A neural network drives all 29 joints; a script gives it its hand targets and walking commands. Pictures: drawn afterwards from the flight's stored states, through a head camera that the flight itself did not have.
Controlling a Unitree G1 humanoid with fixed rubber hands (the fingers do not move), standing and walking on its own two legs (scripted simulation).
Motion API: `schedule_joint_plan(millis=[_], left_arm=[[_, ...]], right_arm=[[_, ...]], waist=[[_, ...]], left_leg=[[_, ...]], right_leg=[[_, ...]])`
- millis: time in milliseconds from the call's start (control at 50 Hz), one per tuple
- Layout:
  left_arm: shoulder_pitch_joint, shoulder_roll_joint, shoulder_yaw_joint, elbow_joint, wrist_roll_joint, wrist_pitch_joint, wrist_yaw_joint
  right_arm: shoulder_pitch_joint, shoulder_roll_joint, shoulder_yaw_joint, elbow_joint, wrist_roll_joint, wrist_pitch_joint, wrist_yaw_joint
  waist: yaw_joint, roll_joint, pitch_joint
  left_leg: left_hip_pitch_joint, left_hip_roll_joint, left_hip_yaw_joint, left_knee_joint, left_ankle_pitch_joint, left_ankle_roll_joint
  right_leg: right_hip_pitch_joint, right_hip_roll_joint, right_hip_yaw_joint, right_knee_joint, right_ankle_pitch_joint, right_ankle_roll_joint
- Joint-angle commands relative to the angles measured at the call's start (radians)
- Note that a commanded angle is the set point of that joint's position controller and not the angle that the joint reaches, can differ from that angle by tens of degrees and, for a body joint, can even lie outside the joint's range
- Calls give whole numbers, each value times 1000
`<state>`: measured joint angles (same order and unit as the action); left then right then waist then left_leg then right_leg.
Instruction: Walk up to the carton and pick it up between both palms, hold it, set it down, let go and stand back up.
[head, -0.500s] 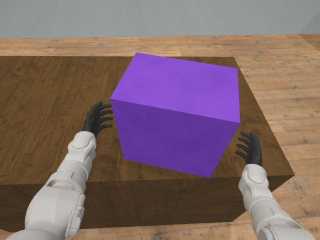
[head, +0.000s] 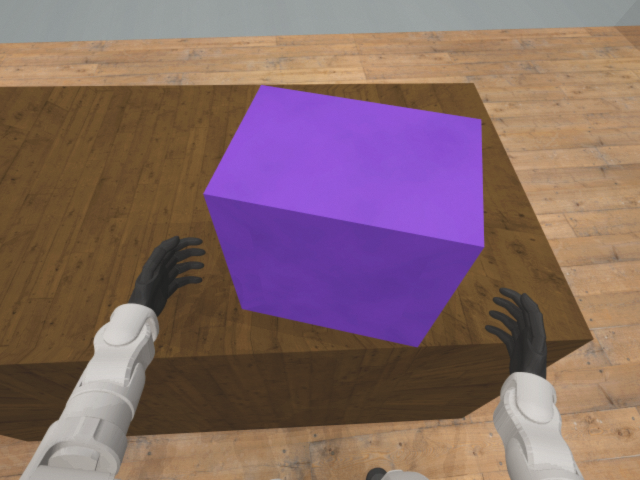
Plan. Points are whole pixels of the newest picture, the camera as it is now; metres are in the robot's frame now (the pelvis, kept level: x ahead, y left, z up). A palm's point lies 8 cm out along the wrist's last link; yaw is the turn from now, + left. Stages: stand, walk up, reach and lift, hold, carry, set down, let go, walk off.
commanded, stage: set down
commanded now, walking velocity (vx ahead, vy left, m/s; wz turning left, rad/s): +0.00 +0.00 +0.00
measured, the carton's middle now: (345, 226) +0.44 -0.04 +0.02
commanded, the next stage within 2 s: none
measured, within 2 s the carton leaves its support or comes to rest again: neither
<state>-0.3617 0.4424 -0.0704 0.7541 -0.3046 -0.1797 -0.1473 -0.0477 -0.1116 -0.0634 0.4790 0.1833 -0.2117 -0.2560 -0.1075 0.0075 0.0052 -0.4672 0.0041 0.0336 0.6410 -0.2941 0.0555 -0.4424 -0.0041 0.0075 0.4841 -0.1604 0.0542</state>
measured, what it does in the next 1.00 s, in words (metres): stands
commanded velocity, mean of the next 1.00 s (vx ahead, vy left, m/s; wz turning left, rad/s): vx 0.00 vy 0.00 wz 0.00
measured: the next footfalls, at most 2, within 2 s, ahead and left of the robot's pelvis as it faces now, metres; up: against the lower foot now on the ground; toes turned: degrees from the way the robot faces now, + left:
none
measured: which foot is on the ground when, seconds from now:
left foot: down 0.00-1.00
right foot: down 0.00-1.00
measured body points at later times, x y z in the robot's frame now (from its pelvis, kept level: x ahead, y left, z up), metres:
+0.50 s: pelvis +0.00 -0.01 +0.00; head +0.07 +0.01 +0.45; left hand +0.31 +0.21 -0.01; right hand +0.19 -0.24 +0.01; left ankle +0.02 +0.07 -0.73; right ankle +0.05 -0.16 -0.73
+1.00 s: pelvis +0.01 -0.01 +0.01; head +0.06 +0.02 +0.45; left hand +0.26 +0.22 -0.01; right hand +0.17 -0.23 +0.01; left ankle +0.02 +0.07 -0.73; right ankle +0.05 -0.16 -0.73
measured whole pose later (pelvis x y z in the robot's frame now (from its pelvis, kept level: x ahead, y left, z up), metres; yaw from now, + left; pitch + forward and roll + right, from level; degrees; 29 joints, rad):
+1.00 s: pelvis +0.01 -0.01 +0.01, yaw +0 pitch +3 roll -2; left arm 0.17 0.49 -0.07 0.27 -0.30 -0.14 -0.19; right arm 0.45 -0.06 0.04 0.05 0.20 -0.17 -0.29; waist -0.08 -0.01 0.04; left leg -0.35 0.00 0.03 0.58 -0.29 0.05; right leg -0.34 0.00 0.01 0.44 -0.16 0.05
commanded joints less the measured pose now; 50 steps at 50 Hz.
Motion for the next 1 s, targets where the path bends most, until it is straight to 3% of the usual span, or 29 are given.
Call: schedule_joint_plan(millis=[0, 20, 40, 60, 80, 120, 160, 200, 220, 260, 280, 300, 320, 340, 360, 380, 400, 420, 500, 520, 600, 620, 660, 680, 700, 780, 820, 900, 980], left_arm=[[-84, 317, 90, -265, -40, -21, -33], [-67, 312, 85, -278, -38, -8, -39], [-12, 306, 110, -331, -32, -4, -43], [-3, 313, 111, -309, -21, 7, -51], [-73, 311, 103, -320, -44, 12, -52], [40, 323, 145, -419, -12, 15, -44], [58, 333, 149, -416, -26, 13, -45], [150, 320, 164, -477, -18, 9, -49], [147, 332, 170, -461, -14, 10, -50], [185, 326, 182, -502, -19, 11, -54], [255, 340, 198, -463, -19, 15, -62], [207, 347, 199, -492, -20, 9, -61], [294, 340, 209, -521, -22, 10, -62], [196, 352, 186, -512, -40, 6, -58], [289, 352, 204, -530, -38, 6, -60], [265, 360, 191, -528, -42, 1, -60], [245, 370, 215, -531, -40, -4, -58], [342, 363, 209, -574, -46, -7, -59], [323, 379, 212, -589, -49, -14, -59], [362, 375, 214, -570, -61, -15, -64], [384, 364, 206, -576, -62, -18, -62], [416, 370, 220, -574, -60, -13, -65], [392, 361, 206, -581, -62, -12, -62], [479, 351, 223, -621, -55, -11, -58], [460, 365, 211, -619, -67, -14, -61], [486, 353, 214, -640, -45, -9, -50], [505, 350, 211, -658, -62, -6, -51], [556, 319, 204, -707, -47, -9, -34], [581, 303, 202, -690, -56, -11, -30]], right_arm=[[-70, -101, 13, -270, 77, -54, -22], [-45, -106, 15, -267, 85, -47, -27], [-4, -92, 37, -310, 94, -58, -30], [9, -102, 29, -293, 89, -61, -32], [-77, -110, 32, -340, 93, -51, -31], [51, -108, 37, -396, 97, -62, -25], [71, -102, 40, -421, 92, -63, -28], [163, -94, 60, -468, 95, -70, -29], [170, -99, 46, -448, 85, -63, -27], [186, -77, 72, -510, 96, -70, -32], [249, -79, 83, -508, 89, -61, -37], [217, -77, 71, -524, 71, -56, -39], [287, -58, 99, -562, 87, -66, -41], [217, -65, 72, -539, 78, -55, -40], [283, -57, 98, -584, 91, -57, -41], [264, -54, 87, -589, 73, -47, -42], [257, -50, 94, -580, 76, -44, -41], [348, -49, 108, -617, 84, -44, -47], [333, -42, 106, -621, 86, -27, -47], [369, -29, 116, -635, 81, -22, -50], [403, 4, 113, -638, 70, -6, -52], [431, 6, 133, -661, 69, -1, -51], [403, 18, 109, -616, 64, 1, -48], [454, 0, 118, -678, 77, -2, -47], [455, 16, 108, -673, 69, 3, -53], [462, 6, 95, -659, 60, -4, -40], [482, 30, 98, -682, 60, 0, -43], [511, 23, 84, -685, 59, -13, -21], [497, 21, 66, -658, 44, -16, -8]], waist=[[66, 130, -468], [59, 141, -435], [87, 121, -449], [72, 124, -414], [78, 127, -434], [106, 140, -455], [100, 123, -446], [116, 115, -448], [105, 125, -414], [141, 105, -412], [147, 88, -357], [142, 89, -373], [164, 74, -365], [139, 110, -354], [170, 98, -343], [147, 84, -334], [163, 92, -347], [175, 76, -323], [181, 112, -298], [186, 68, -275], [190, 85, -229], [207, 94, -222], [197, 118, -214], [226, 104, -228], [204, 100, -213], [221, 148, -185], [217, 120, -171], [225, 153, -168], [232, 137, -148]], left_leg=[[510, 17, -63, -120, 373, -123], [520, 15, -54, -126, 379, -129], [547, 18, -60, -125, 444, -133], [543, 16, -57, -119, 430, -132], [516, 18, -66, -118, 410, -129], [585, 28, -66, -126, 474, -138], [557, 27, -60, -123, 455, -127], [580, 25, -60, -127, 519, -124], [563, 26, -61, -128, 478, -127], [545, 25, -52, -141, 447, -113], [519, 23, -45, -153, 399, -104], [501, 25, -43, -158, 362, -101], [498, 23, -36, -161, 377, -97], [467, 25, -44, -154, 334, -99], [465, 26, -32, -163, 330, -93], [441, 31, -39, -165, 291, -85], [436, 31, -34, -173, 271, -79], [450, 29, -31, -179, 300, -80], [412, 39, -39, -188, 229, -73], [401, 42, -37, -192, 212, -61], [364, 47, -32, -213, 127, -58], [366, 46, -29, -219, 129, -55], [354, 53, -39, -220, 98, -58], [387, 55, -34, -221, 143, -61], [366, 59, -38, -227, 104, -55], [353, 70, -46, -233, 86, -61], [328, 72, -45, -243, 80, -58], [348, 83, -61, -257, 98, -71], [337, 77, -52, -264, 101, -77]], right_leg=[[213, 53, -19, -81, 140, -94], [226, 50, -21, -85, 147, -91], [256, 57, -22, -88, 183, -88], [244, 56, -19, -93, 188, -85], [231, 53, -18, -85, 143, -88], [272, 58, -22, -91, 171, -91], [265, 57, -18, -92, 169, -83], [302, 58, -8, -94, 220, -84], [281, 56, -12, -90, 197, -81], [316, 55, -6, -90, 186, -80], [326, 49, 2, -96, 174, -77], [336, 46, 1, -89, 155, -82], [367, 46, 5, -88, 180, -79], [328, 42, 5, -79, 138, -80], [349, 40, 8, -77, 152, -80], [341, 43, 9, -73, 125, -78], [358, 37, 10, -70, 105, -80], [371, 39, 9, -79, 133, -80], [363, 31, 22, -74, 55, -87], [372, 28, 22, -78, 58, -84], [374, 22, 33, -80, -6, -87], [379, 16, 35, -77, -8, -87], [379, 19, 32, -73, -27, -88], [385, 27, 27, -77, -1, -92], [383, 20, 36, -80, -15, -86], [387, 24, 33, -71, -15, -92], [426, 23, 36, -65, -3, -82], [421, 32, 32, -63, 2, -93], [422, 36, 27, -70, -13, -96]])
